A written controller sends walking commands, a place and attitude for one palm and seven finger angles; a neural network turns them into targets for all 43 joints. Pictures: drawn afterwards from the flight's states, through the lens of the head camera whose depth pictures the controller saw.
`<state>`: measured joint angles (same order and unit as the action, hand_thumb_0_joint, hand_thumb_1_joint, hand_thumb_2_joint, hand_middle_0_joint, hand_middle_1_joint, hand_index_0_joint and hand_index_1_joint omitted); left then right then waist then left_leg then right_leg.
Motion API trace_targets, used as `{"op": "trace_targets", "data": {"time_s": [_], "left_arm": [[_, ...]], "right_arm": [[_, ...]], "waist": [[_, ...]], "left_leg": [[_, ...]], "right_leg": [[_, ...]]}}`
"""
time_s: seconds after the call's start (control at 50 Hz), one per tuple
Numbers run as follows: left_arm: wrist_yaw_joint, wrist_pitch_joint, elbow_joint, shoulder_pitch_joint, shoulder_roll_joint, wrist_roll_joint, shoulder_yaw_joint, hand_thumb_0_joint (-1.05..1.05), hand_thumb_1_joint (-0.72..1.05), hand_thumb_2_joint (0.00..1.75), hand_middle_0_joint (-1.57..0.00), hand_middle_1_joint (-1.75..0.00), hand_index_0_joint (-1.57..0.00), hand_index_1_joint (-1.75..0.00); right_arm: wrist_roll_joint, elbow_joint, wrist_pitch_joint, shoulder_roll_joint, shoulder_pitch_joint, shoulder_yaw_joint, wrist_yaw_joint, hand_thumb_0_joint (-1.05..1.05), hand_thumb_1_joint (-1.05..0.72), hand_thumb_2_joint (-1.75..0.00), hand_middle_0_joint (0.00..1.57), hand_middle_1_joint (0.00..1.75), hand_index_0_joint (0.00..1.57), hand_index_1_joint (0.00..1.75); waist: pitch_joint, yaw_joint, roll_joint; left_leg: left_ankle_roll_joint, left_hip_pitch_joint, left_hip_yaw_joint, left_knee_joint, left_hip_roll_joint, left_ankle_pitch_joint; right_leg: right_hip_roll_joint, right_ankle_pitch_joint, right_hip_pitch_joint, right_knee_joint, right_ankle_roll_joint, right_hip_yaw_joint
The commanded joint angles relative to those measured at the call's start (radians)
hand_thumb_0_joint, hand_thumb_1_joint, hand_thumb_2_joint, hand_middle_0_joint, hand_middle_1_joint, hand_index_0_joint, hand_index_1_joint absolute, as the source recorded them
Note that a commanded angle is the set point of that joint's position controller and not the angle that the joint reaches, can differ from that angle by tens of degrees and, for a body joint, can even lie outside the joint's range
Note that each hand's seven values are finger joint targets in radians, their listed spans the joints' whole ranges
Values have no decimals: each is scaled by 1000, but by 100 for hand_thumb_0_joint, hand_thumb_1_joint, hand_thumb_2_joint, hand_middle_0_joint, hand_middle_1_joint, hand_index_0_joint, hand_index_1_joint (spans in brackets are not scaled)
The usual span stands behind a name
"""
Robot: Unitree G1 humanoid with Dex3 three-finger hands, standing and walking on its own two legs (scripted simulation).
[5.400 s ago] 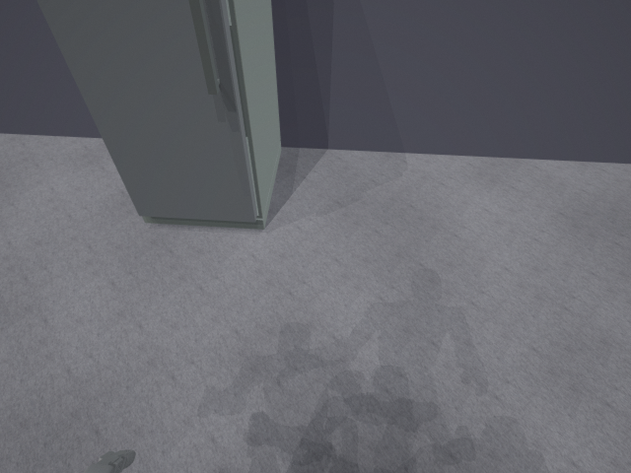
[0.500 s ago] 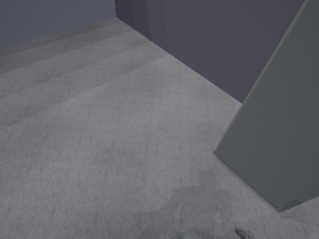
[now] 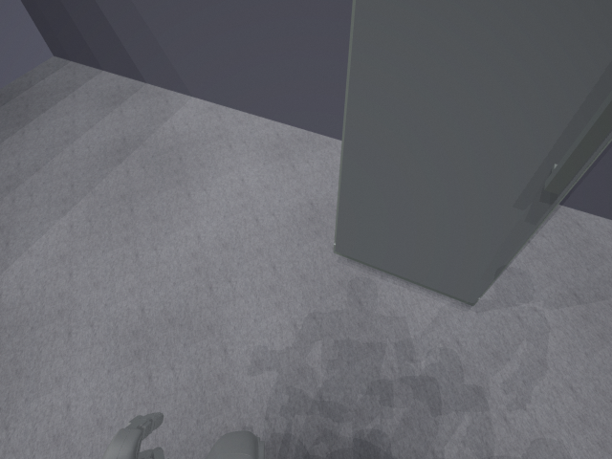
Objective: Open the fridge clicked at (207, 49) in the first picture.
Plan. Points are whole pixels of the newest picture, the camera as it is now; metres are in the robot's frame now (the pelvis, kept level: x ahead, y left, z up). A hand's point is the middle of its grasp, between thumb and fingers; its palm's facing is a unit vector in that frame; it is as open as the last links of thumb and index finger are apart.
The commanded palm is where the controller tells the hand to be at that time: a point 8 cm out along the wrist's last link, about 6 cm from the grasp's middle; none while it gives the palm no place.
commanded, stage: turn to face it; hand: right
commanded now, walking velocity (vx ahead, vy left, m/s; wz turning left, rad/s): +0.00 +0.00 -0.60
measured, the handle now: out of the picture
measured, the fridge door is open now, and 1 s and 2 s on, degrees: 0 0 0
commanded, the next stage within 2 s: take the last steps up to it in 0.48 s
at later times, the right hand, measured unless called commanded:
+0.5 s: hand out of the picture +0.01 -0.17 -0.15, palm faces +0.29 +0.93 -0.24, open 7.4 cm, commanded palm none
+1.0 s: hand out of the picture +0.00 -0.19 -0.16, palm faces +0.34 +0.92 -0.18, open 7.4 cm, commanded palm none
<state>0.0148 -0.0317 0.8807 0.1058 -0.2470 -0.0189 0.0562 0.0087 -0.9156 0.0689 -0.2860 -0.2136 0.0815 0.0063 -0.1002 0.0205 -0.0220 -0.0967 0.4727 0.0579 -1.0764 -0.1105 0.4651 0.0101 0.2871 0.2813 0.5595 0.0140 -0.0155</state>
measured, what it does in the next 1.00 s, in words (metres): steps on the spot, turning right: left foot, then right foot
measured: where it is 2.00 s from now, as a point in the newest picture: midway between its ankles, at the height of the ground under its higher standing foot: (351, 435)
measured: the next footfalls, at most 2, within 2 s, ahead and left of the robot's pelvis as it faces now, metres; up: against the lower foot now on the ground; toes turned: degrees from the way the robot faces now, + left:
left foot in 0.20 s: +0.07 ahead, +0.14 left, +0.00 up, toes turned -3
right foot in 0.58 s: -0.02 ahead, -0.10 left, +0.00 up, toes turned -22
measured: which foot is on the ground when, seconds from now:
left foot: up 0.00-0.18, down 0.20-0.58, up 0.60-1.00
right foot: down 0.00-0.20, up 0.22-0.56, down 0.58-1.00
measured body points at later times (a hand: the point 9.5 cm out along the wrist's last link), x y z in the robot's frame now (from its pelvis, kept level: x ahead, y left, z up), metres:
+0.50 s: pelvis +0.00 +0.03 +0.00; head +0.03 +0.03 +0.45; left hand +0.14 +0.26 -0.15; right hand -0.01 -0.22 -0.13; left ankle +0.03 +0.15 -0.73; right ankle -0.06 -0.09 -0.69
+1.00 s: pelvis +0.02 +0.00 +0.01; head +0.01 +0.00 +0.46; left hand +0.06 +0.23 -0.14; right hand -0.02 -0.24 -0.14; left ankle +0.10 +0.11 -0.70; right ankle -0.05 -0.08 -0.73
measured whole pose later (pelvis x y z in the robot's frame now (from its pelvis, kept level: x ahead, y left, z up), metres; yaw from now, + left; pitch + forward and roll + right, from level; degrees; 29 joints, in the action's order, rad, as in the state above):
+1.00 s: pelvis +0.02 +0.00 +0.01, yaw -20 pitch -2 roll +0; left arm -0.01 0.02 1.09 0.37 -0.16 -0.02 0.04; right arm 0.02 -1.04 0.03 -0.19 -0.22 0.04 -0.02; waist -0.01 -0.03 -0.01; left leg -0.04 0.38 0.07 -0.76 -0.09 0.36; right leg -0.02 0.25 0.07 0.35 0.04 -0.05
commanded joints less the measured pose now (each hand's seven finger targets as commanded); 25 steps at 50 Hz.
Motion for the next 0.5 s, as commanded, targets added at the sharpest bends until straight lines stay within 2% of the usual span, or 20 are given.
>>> {"op": "trace_targets", "data": {"time_s": [0.0, 0.02, 0.06, 0.08, 0.1, 0.12, 0.14, 0.16, 0.18, 0.2, 0.22, 0.24, 0.26, 0.28, 0.32, 0.38, 0.44, 0.48], "left_arm": [[-13, 14, -58, 38, -207, -5, 55, 0, 90, 90, -20, -30, -20, -30], [-12, 11, -60, 32, -211, -7, 57, 0, 90, 90, -20, -30, -20, -30], [-11, 7, -65, 26, -208, -8, 60, 0, 90, 90, -20, -30, -20, -30], [-11, 5, -68, 18, -207, -8, 62, 0, 90, 90, -20, -30, -20, -30], [-10, 3, -75, 4, -207, -8, 64, 0, 90, 90, -20, -30, -20, -30], [-10, 1, -76, -7, -200, -4, 64, 0, 90, 90, -20, -30, -20, -30], [-8, 2, -83, -9, -176, 2, 63, 0, 90, 90, -20, -30, -20, -30], [-2, 4, -93, 28, -108, 12, 52, 0, 90, 90, -20, -30, -20, -30], [0, 2, -117, 34, -76, 8, 48, 0, 90, 90, -20, -30, -20, -30], [-3, -12, -99, 22, -119, -2, 57, 0, 90, 90, -20, -30, -20, -30], [2, -19, -84, 16, -109, -1, 60, 0, 90, 90, -20, -30, -20, -30], [9, -21, -62, 28, -106, -4, 56, 0, 90, 90, -20, -30, -20, -30], [13, -23, -45, 53, -94, -6, 52, 0, 90, 90, -20, -30, -20, -30], [16, -23, -36, 64, -83, -3, 48, 0, 90, 90, -20, -30, -20, -30], [16, -26, -30, 45, -69, -1, 40, 0, 90, 90, -20, -30, -20, -30], [12, -23, -29, -3, -49, 3, 29, 0, 90, 90, -20, -30, -20, -30], [7, -13, -23, -14, -38, 10, 15, 0, 90, 90, -20, -30, -20, -30], [2, -5, -10, 25, -36, 12, 11, 0, 90, 90, -20, -30, -20, -30]], "right_arm": [[3, 114, -37, -53, 38, 9, 3, 0, -90, -90, 20, 30, 20, 30], [3, 118, -37, -49, 38, 9, 4, 0, -90, -90, 20, 30, 20, 30], [0, 125, -42, -46, 29, 5, 6, 0, -90, -90, 20, 30, 20, 30], [-1, 127, -47, -47, 18, 5, 8, 0, -90, -90, 20, 30, 20, 30], [-3, 123, -52, -46, -15, 4, 9, 0, -90, -90, 20, 30, 20, 30], [-2, 115, -59, -50, -49, 5, 9, 0, -90, -90, 20, 30, 20, 30], [0, 109, -69, -75, -95, 12, 13, 0, -90, -90, 20, 30, 20, 30], [18, 109, -84, -159, -119, 27, 21, 0, -90, -90, 20, 30, 20, 30], [22, 124, -83, -233, -104, 35, 25, 0, -90, -90, 20, 30, 20, 30], [14, 124, -84, -190, -82, 35, 31, 0, -90, -90, 20, 30, 20, 30], [14, 135, -79, -160, -22, 25, 31, 0, -90, -90, 20, 30, 20, 30], [14, 141, -80, -121, 30, 14, 29, 0, -90, -90, 20, 30, 20, 30], [15, 145, -81, -98, 57, 4, 29, 0, -90, -90, 20, 30, 20, 30], [17, 142, -83, -87, 60, 2, 31, 0, -90, -90, 20, 30, 20, 30], [20, 121, -83, -94, 16, 1, 32, 0, -90, -90, 20, 30, 20, 30], [23, 78, -80, -116, -54, 8, 29, 0, -90, -90, 20, 30, 20, 30], [26, 49, -76, -140, -81, 16, 29, 0, -90, -90, 20, 30, 20, 30], [25, 34, -72, -143, -68, 20, 27, 0, -90, -90, 20, 30, 20, 30]], "waist": [[135, -48, 174], [133, -46, 187], [139, -44, 196], [145, -37, 200], [156, -20, 193], [167, -2, 184], [173, 24, 114], [205, 28, -131], [187, 25, -287], [168, 28, -258], [108, 1, -201], [77, -22, -156], [80, -38, -146], [86, -41, -153], [91, -19, -169], [100, 19, -166], [127, 36, -191], [150, 18, -183]], "left_leg": [[-4, 10, -25, 101, 19, -24], [-3, -9, -23, 135, 27, -28], [4, -69, -16, 244, 50, -29], [7, -106, -10, 303, 64, -33], [9, -165, -4, 377, 75, -77], [12, -238, 6, 488, 83, -160], [19, -354, -15, 632, 50, -263], [85, -489, -235, 755, -173, -345], [206, -446, -422, 779, -397, -531], [244, -335, -386, 788, -380, -461], [239, -271, -330, 788, -322, -380], [223, -249, -232, 770, -266, -386], [208, -248, -147, 751, -229, -416], [202, -263, -103, 743, -215, -470], [205, -295, -62, 734, -209, -524], [221, -361, -45, 719, -228, -603], [236, -386, -44, 681, -244, -684], [217, -389, -23, 643, -242, -688]], "right_leg": [[217, -436, -110, -190, 147, 236], [213, -405, -95, -190, 147, 247], [203, -422, -77, -165, 146, 280], [199, -447, -68, -148, 142, 291], [191, -446, -44, -121, 133, 299], [165, -430, -13, -81, 110, 292], [122, -332, 63, -4, 69, 269], [-3, -61, 223, 198, -12, 142], [-83, 322, 313, 432, -58, 61], [-31, 304, 277, 580, -43, 124], [-16, 240, 285, 671, -46, 112], [3, 169, 289, 705, -55, 93], [10, 125, 275, 704, -64, 73], [13, 117, 259, 663, -70, 54], [11, 128, 231, 569, -79, 23], [9, 172, 192, 404, -81, -18], [6, 193, 127, 250, -69, -47], [-1, 152, 60, 126, -62, -72]]}}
